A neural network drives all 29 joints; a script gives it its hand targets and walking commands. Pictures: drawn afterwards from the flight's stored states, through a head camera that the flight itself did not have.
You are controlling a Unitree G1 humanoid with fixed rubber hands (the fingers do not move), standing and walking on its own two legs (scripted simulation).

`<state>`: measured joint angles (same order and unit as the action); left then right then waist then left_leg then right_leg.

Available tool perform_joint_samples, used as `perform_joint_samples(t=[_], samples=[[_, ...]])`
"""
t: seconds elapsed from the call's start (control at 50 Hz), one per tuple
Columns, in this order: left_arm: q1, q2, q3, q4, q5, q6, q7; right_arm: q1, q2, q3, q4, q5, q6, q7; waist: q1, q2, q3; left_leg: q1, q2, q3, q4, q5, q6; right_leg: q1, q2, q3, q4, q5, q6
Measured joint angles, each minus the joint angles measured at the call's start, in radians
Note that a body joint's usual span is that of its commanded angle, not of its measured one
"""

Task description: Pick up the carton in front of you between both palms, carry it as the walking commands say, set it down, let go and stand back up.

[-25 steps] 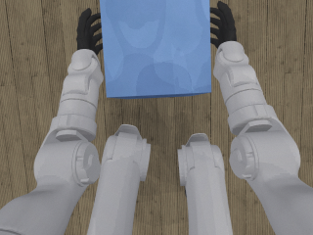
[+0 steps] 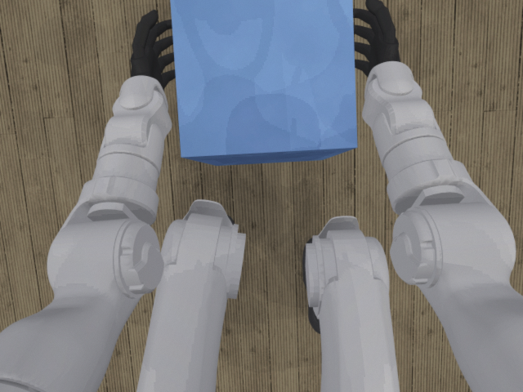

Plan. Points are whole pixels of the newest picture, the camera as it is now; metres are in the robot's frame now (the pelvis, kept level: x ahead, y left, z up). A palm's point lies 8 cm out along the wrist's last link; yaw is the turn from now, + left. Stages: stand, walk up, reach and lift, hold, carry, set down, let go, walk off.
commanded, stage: set down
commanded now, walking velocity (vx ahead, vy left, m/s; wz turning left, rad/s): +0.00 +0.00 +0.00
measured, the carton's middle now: (265, 94) +0.49 +0.05 -0.24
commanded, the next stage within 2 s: let go in 1.70 s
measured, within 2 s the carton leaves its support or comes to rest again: rests again in 0.42 s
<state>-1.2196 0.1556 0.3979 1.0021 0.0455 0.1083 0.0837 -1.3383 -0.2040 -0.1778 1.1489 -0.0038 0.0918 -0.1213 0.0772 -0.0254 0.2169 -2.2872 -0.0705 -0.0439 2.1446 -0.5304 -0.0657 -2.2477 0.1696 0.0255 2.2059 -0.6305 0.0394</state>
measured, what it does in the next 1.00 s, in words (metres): rises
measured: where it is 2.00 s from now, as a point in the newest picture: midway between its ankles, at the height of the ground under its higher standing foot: (266, 289)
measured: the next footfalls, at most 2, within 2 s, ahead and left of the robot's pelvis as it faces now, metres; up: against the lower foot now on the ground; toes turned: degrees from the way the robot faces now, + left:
none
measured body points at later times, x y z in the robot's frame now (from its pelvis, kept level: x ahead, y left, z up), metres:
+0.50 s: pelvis -0.01 +0.00 -0.01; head +0.34 +0.00 +0.27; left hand +0.48 +0.22 -0.19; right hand +0.53 -0.12 -0.19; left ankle +0.12 +0.13 -0.34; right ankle +0.10 -0.11 -0.34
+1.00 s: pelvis +0.00 +0.01 +0.06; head +0.32 +0.03 +0.37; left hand +0.48 +0.25 -0.08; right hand +0.54 -0.13 -0.08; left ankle +0.12 +0.13 -0.34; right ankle +0.09 -0.11 -0.34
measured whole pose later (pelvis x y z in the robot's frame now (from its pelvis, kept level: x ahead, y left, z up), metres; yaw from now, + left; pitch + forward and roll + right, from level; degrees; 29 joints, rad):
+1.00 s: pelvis +0.00 +0.01 +0.06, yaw +1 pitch +42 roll +0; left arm -1.04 0.25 0.23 0.83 -0.15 0.08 0.11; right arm -1.17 -0.31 -0.13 0.93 0.10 0.10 -0.09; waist 0.07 -0.02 0.08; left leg -2.19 -0.04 -0.01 1.95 -0.49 -0.01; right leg -2.13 0.06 0.01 2.01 -0.61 0.01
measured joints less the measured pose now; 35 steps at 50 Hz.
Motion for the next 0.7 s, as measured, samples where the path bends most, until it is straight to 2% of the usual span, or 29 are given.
perform_joint_samples(t=[0.28, 0.4, 0.46, 0.54, 0.64, 0.7], samples=[[-0.045, 0.024, 0.036, 0.063, 0.041, -0.022, -0.055, -0.038, -0.014, -0.042, 0.037, -0.054, -0.01, 0.054, 0.001, 0.002, 0.027, 0.003, 0.01, 0.005, 0.004, 0.014, 0.0, -0.006, -0.022, -0.01, 0.009, 0.018, -0.018], [-0.059, 0.036, 0.031, 0.107, 0.026, -0.066, -0.062, -0.045, -0.03, -0.004, 0.05, -0.039, -0.033, 0.064, 0.002, 0.006, 0.042, 0.005, 0.014, 0.007, 0.008, 0.018, -0.002, -0.005, -0.031, -0.014, 0.015, 0.022, -0.022], [-0.06, 0.06, -0.014, 0.155, -0.025, -0.102, -0.036, -0.039, -0.058, 0.044, 0.06, 0.014, -0.058, 0.042, 0.003, 0.01, 0.059, 0.007, 0.02, 0.013, 0.01, 0.019, 0.001, -0.003, -0.04, -0.013, 0.019, 0.022, -0.022], [-0.035, 0.115, -0.094, 0.179, -0.137, -0.14, -0.01, -0.016, -0.113, 0.113, 0.056, 0.105, -0.078, 0.024, 0.001, 0.016, 0.084, 0.003, 0.032, 0.024, 0.008, 0.022, 0.015, -0.005, -0.058, -0.016, 0.018, 0.022, -0.027], [-0.009, 0.17, -0.181, 0.128, -0.251, -0.159, -0.005, 0.022, -0.162, 0.181, -0.023, 0.197, -0.084, 0.024, -0.002, 0.022, 0.103, -0.008, 0.049, 0.036, 0.012, 0.024, 0.033, -0.011, -0.078, -0.02, 0.019, 0.021, -0.031], [0.011, 0.178, -0.208, 0.07, -0.291, -0.153, 0.001, 0.045, -0.17, 0.197, -0.092, 0.221, -0.077, 0.02, -0.005, 0.027, 0.09, -0.018, 0.052, 0.042, 0.014, 0.024, 0.042, -0.017, -0.084, -0.018, 0.02, 0.018, -0.029]])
